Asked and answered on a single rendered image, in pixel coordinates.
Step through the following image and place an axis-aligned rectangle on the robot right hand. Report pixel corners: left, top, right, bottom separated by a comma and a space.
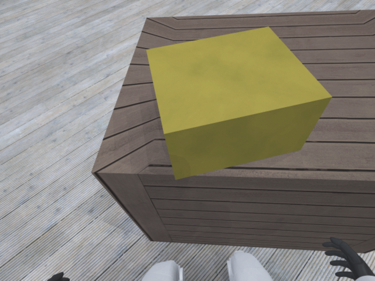
322, 237, 375, 280

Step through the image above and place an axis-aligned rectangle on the carton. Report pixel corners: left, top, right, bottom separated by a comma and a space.
146, 26, 332, 180

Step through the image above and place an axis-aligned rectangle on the robot left thigh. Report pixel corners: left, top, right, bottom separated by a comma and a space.
142, 261, 185, 281

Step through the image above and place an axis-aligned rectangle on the pedestal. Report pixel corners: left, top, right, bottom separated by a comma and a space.
91, 9, 375, 253

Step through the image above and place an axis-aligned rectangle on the robot thigh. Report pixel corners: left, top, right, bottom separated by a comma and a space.
142, 261, 185, 281
227, 253, 273, 281

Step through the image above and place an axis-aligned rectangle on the robot right thigh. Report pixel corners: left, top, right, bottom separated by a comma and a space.
227, 253, 273, 281

